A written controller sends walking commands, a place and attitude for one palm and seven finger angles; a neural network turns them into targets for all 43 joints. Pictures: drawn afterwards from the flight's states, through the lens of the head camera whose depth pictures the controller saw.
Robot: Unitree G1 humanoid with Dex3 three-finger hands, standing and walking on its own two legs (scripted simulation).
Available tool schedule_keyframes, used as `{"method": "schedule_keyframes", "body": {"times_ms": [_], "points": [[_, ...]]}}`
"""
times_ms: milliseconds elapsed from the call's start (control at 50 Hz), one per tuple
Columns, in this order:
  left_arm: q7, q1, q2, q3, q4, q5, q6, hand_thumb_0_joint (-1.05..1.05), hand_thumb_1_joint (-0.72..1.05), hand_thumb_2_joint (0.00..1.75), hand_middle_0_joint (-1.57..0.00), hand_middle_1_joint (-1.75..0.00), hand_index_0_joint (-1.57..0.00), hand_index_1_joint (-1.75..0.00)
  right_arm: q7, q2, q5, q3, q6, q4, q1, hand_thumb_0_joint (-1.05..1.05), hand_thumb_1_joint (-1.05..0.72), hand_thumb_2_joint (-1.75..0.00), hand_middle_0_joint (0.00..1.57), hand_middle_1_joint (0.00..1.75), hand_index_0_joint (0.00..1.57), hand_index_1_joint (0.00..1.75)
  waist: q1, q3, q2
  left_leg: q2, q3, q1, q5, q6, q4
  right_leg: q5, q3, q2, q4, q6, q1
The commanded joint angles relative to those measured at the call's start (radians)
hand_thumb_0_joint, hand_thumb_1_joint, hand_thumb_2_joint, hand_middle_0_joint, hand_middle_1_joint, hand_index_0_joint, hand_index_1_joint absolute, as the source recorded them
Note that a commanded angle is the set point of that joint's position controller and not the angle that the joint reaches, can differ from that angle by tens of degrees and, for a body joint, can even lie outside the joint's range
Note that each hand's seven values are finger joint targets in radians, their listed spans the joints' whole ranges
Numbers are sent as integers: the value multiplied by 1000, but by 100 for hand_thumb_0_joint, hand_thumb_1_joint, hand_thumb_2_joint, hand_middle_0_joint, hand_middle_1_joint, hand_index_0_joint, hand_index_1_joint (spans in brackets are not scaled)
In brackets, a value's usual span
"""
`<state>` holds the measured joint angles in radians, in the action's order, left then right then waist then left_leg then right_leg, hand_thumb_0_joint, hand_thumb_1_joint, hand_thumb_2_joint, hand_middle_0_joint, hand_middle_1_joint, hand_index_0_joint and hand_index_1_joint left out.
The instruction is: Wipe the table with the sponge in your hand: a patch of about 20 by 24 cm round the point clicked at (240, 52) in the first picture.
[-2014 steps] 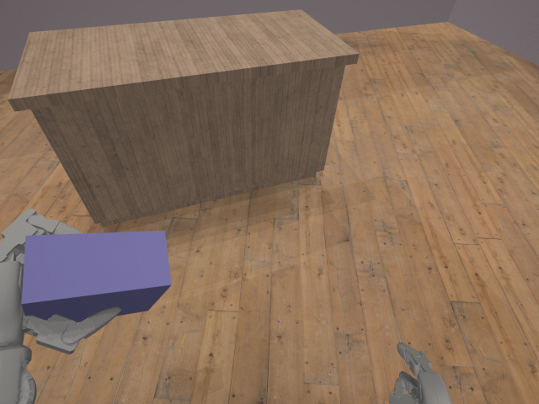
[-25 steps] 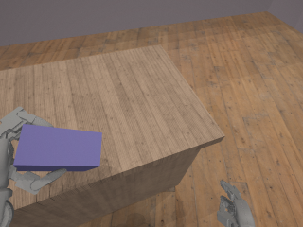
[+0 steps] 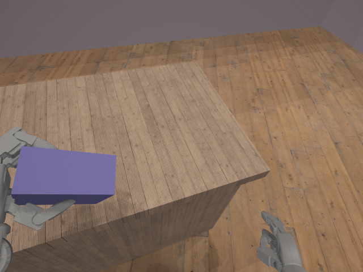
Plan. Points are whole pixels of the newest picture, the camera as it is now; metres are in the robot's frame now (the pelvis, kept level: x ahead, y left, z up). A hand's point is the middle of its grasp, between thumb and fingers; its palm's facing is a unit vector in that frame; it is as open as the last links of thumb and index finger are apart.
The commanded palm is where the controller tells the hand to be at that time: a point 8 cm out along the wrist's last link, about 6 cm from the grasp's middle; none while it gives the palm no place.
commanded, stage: come to a stop and stand still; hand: left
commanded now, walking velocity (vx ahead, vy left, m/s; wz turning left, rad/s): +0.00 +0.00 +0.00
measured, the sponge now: (80, 180) +0.24 +0.21 +0.12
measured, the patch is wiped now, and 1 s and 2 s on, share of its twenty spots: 0.00 0.00 0.00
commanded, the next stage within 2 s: look again from close up in 0.12 s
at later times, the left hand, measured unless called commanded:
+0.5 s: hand (37, 182) +0.21 +0.25 +0.15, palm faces +0.36 -0.84 -0.40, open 10.7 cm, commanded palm +0.15 +0.28 +0.17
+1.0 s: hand (40, 211) +0.17 +0.24 +0.14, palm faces +0.35 -0.69 -0.64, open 10.7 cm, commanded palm +0.15 +0.27 +0.18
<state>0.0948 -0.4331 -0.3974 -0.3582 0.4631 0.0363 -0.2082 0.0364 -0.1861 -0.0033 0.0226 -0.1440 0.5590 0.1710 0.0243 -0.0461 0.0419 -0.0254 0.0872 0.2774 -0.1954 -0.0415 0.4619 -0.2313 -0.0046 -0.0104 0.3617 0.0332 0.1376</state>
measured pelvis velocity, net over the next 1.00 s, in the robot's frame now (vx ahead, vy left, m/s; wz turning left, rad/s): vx -0.03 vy -0.04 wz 0.06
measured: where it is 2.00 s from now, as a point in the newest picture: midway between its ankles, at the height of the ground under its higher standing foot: outside the picture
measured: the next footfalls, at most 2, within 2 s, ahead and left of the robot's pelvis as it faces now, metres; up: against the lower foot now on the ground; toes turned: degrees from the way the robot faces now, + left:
none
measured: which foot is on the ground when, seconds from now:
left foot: down 0.00-1.00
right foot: down 0.00-1.00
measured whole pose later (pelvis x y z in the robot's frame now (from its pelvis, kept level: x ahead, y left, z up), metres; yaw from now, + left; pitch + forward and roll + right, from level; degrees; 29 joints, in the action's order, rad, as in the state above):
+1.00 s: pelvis -0.03 -0.04 -0.01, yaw +3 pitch -3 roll +0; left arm 0.05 -0.37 -0.49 -0.30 0.41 -0.12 -0.01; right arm 0.05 -0.22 0.02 0.03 -0.11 0.62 0.14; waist 0.07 -0.04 -0.03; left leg -0.03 0.02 0.32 -0.20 0.00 0.56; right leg -0.32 -0.07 -0.01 0.57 -0.02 0.21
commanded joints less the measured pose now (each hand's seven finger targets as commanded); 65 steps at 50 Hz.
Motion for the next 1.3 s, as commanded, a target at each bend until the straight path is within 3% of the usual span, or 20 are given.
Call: {"method": "schedule_keyframes", "body": {"times_ms": [0, 380, 580, 600, 620, 640, 660, 680, 700, 740, 780, 800, 860, 900, 940, 1000, 1060, 1120, 1200, 1280], "points": [[25, 91, -156, -117, 254, 18, -71, 0, 10, 130, -120, -160, -120, -160, 12, -141, -9, -54, -53, -141, -76, 0, -90, -90, 20, 30, 20, 30, -4, 175, -130, -56, -87, -155, 112, 26, -92, 192, 30, -21, -35, -46, 32], [28, 69, -149, -112, 229, 14, -67, 0, 10, 130, -120, -160, -120, -160, 12, -142, -11, -59, -49, -135, -60, 0, -90, -90, 20, 30, 20, 30, -5, 153, -118, -63, -105, -114, -10, 21, -126, 116, 24, -18, -42, -44, 25], [30, 85, -140, -98, 248, 15, -58, 0, 10, 130, -120, -160, -120, -160, 14, -145, -11, -62, -45, -132, -62, 0, -90, -90, 20, 30, 20, 30, -6, 169, -108, -57, -96, -149, 63, 20, -102, 170, 36, -22, -42, -47, 26], [44, 988, -938, -411, 597, -4, -189, 0, 10, 130, -120, -160, -120, -160, 89, -205, -92, 62, 0, -247, 106, 0, -90, -90, 20, 30, 20, 30, -38, 197, -364, -54, -124, -9, -31, -13, -78, 25, 16, 26, 83, 10, -83], [-12, 641, -402, -293, -2, -152, 37, 0, 10, 130, -120, -160, -120, -160, 56, -149, 54, -76, -43, -61, -26, 0, -90, -90, 20, 30, 20, 30, 32, 285, -298, -30, -83, -298, 297, 87, -10, 144, -71, 48, 176, -84, 91], [-31, 414, -253, -113, 40, -55, 93, 0, 10, 130, -120, -160, -120, -160, -3, -188, 31, -60, -59, -112, 5, 0, -90, -90, 20, 30, 20, 30, 16, 340, -239, -42, -151, -365, 573, 111, -16, 107, -98, 52, 156, -71, 163], [-61, 332, -238, -161, 117, -23, 138, 0, 10, 130, -120, -160, -120, -160, -12, -217, 28, -81, -63, -94, -24, 0, -90, -90, 20, 30, 20, 30, 62, 430, -187, -55, -130, -417, 616, 96, 14, 127, -82, 50, 146, -55, 155], [-91, 251, -189, -102, 137, 13, 198, 0, 10, 130, -120, -160, -120, -160, -14, -198, 14, -67, -62, -101, -69, 0, -90, -90, 20, 30, 20, 30, 79, 394, -218, -38, -100, -405, 578, 81, 23, 167, -85, 37, 129, -56, 134], [-107, 150, -101, -38, 78, 31, 257, 0, 10, 130, -120, -160, -120, -160, -30, -178, -13, -45, -54, -98, -100, 0, -90, -90, 20, 30, 20, 30, 69, 295, -199, -41, -102, -348, 482, 83, 4, 138, -98, 48, 128, -53, 145], [-116, 118, -152, -16, 156, -20, 298, 0, 10, 130, -120, -160, -120, -160, -37, -195, -14, -38, -40, -102, -124, 0, -90, -90, 20, 30, 20, 30, 71, 169, -174, -26, -93, -213, 290, 65, -30, 172, -114, 35, 114, -55, 126], [-98, 123, -216, -43, 176, -97, 298, 0, 10, 130, -120, -160, -120, -160, -30, -193, -7, -32, -18, -121, -145, 0, -90, -90, 20, 30, 20, 30, 50, 116, -122, -16, -93, -136, 127, 51, -59, 112, -111, 41, 120, -55, 134], [-76, 180, -285, -100, 239, -116, 281, 0, 10, 130, -120, -160, -120, -160, -24, -192, -13, -33, -8, -129, -162, 0, -90, -90, 20, 30, 20, 30, 49, 141, -131, -13, -89, -136, 65, 45, -61, 78, -99, 47, 120, -57, 135], [-28, 193, -301, -157, 244, -125, 182, 0, 10, 130, -120, -160, -120, -160, 3, -167, 16, -35, -10, -119, -159, 0, -90, -90, 20, 30, 20, 30, 33, 161, -76, 2, -86, -135, 15, 37, -28, 12, -98, 47, 111, -47, 167], [11, 302, -385, -220, 259, -141, 125, 0, 10, 130, -120, -160, -120, -160, 19, -167, 16, -41, -12, -98, -155, 0, -90, -90, 20, 30, 20, 30, 30, 183, -124, 9, -79, -144, -53, 33, -7, -54, -77, 47, 102, -45, 198], [32, 325, -324, -164, 143, -162, 93, 0, 10, 130, -120, -160, -120, -160, 27, -150, 21, -43, -22, -64, -133, 0, -90, -90, 20, 30, 20, 30, 12, 148, -146, 15, -80, -138, -71, 35, 9, -69, -77, 40, 93, -46, 217], [18, 432, -365, -128, 52, -190, 115, 0, 10, 130, -120, -160, -120, -160, 44, -161, 7, -43, -19, -46, -141, 0, -90, -90, 20, 30, 20, 30, 2, 113, -169, 33, -63, -116, -159, 27, 13, -144, -43, 22, 50, -39, 235], [-32, 446, -350, -37, -6, -216, 172, 0, 10, 130, -120, -160, -120, -160, 64, -162, 3, -36, -19, -55, -171, 0, -90, -90, 20, 30, 20, 30, 17, 99, -165, 46, -45, -106, -146, 19, 14, -198, -10, -2, 4, -35, 211], [-80, 504, -380, -9, -40, -243, 212, 0, 10, 130, -120, -160, -120, -160, 78, -161, -11, -28, -19, -64, -192, 0, -90, -90, 20, 30, 20, 30, 20, 65, -117, 48, -43, -92, -136, 18, 21, -282, 28, -16, -40, -33, 210], [-90, 416, -476, -123, 9, -256, 172, 0, 10, 130, -120, -160, -120, -160, 73, -162, -4, -41, -23, -71, -196, 0, -90, -90, 20, 30, 20, 30, 70, 117, -92, 38, -59, -93, -40, 23, 58, -226, 74, -30, -34, -46, 150], [-64, 287, -464, -166, 21, -258, 151, 0, 10, 130, -120, -160, -120, -160, 62, -161, -5, -56, -10, -82, -170, 0, -90, -90, 20, 30, 20, 30, 84, 143, -85, 33, -56, -78, 47, 19, 85, -41, 58, -31, 15, -39, 122]]}}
